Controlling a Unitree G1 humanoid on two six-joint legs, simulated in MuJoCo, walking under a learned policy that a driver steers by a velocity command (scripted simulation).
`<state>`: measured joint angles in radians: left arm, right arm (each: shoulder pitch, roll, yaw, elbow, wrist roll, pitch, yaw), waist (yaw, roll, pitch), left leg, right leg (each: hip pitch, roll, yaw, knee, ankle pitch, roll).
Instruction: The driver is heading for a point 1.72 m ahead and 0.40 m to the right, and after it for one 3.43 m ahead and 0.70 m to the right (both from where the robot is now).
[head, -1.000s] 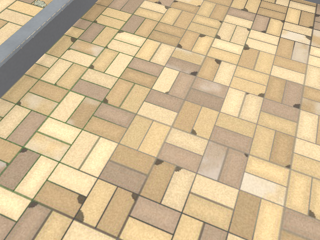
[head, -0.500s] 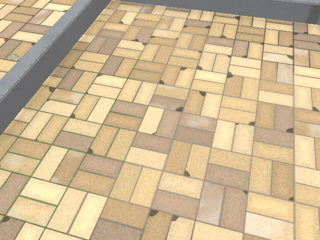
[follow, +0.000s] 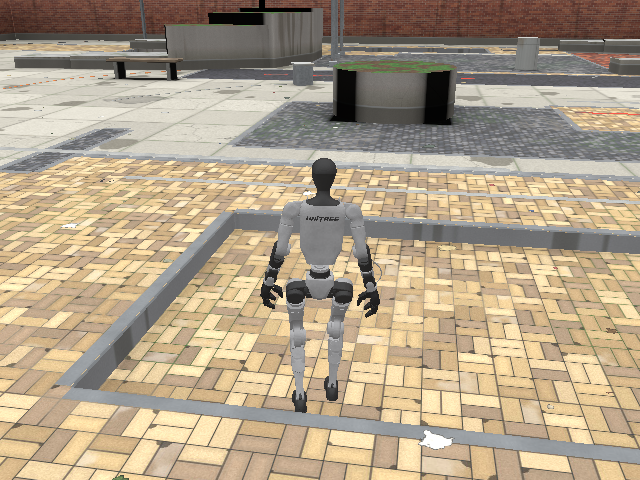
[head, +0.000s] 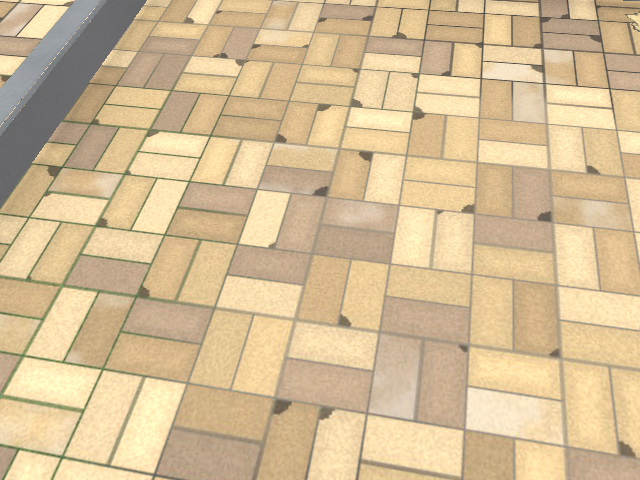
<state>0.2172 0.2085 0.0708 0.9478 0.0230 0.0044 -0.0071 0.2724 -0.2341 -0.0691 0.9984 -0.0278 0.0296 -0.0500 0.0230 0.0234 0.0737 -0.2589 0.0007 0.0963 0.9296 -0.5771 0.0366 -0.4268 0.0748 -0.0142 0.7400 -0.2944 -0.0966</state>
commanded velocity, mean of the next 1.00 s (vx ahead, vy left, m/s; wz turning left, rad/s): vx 0.40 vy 0.00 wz -0.37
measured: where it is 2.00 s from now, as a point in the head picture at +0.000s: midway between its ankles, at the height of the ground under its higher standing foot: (455, 431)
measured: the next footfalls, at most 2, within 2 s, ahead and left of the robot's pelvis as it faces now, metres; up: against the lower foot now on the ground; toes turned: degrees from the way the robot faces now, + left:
left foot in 0.42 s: +0.11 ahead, +0.13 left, +0.00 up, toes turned -19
right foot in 0.84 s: +0.25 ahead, -0.18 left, +0.00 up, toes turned -24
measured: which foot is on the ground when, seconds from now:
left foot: up 0.00-0.40, down 0.42-0.86, up 0.88-1.00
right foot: down 0.00-0.42, up 0.44-0.82, down 0.84-1.00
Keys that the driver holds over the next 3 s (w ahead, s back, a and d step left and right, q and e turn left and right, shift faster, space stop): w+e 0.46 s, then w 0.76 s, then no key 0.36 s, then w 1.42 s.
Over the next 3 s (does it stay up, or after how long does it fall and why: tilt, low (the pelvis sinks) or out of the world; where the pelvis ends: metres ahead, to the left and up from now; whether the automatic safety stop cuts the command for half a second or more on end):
stays up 1.06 -0.39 0.03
